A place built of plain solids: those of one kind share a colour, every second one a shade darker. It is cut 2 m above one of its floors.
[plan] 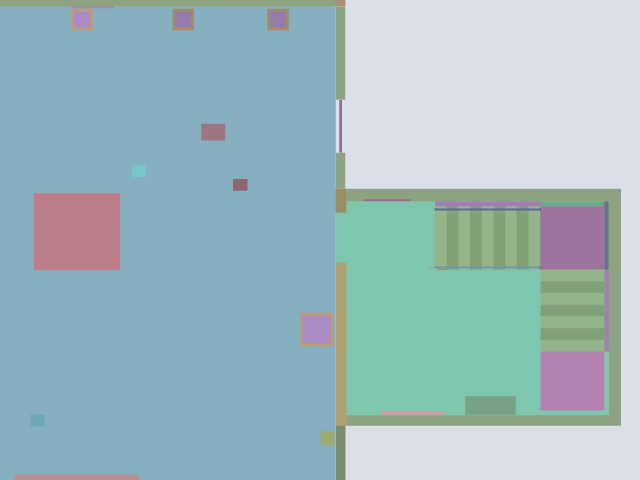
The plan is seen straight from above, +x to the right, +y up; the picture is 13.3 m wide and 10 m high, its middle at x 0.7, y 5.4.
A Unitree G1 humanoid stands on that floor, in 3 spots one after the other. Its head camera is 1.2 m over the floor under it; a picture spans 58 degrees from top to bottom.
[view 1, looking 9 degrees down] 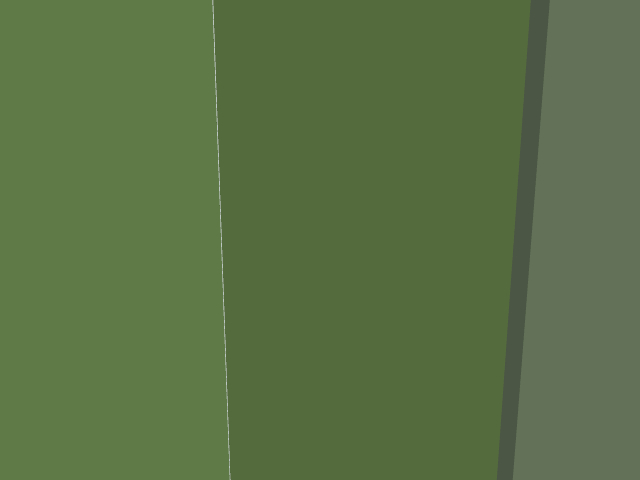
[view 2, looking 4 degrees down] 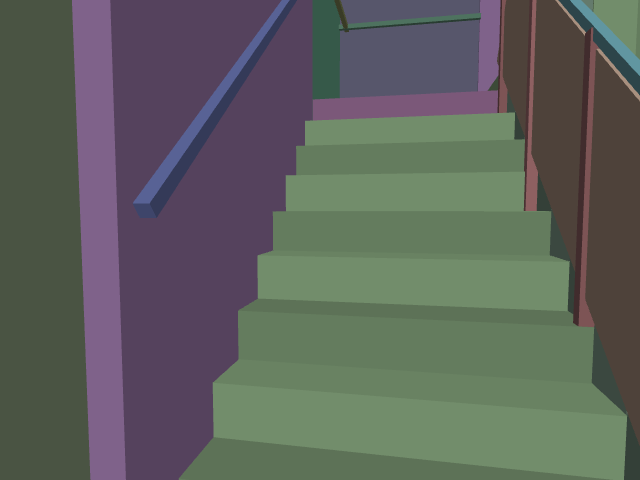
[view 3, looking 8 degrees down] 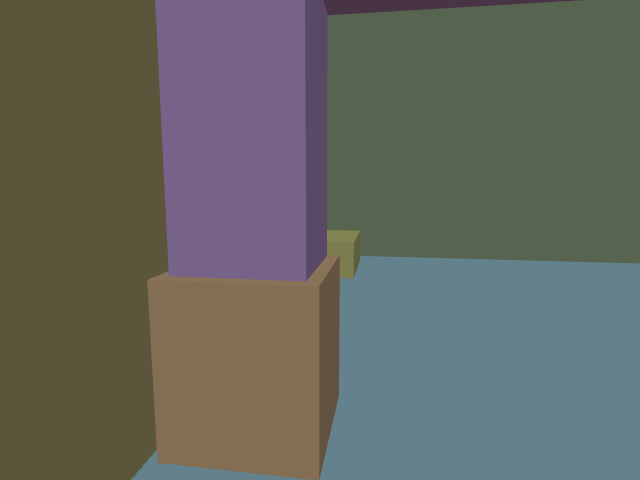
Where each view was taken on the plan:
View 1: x -5.02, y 8.68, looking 167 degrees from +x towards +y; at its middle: lobby_entrance_leaf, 1.22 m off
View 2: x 2.20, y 5.45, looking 11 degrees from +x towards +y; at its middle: tread_slab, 2.16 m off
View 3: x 0.03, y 5.45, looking -81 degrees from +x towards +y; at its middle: lobby_planter_plant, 2.01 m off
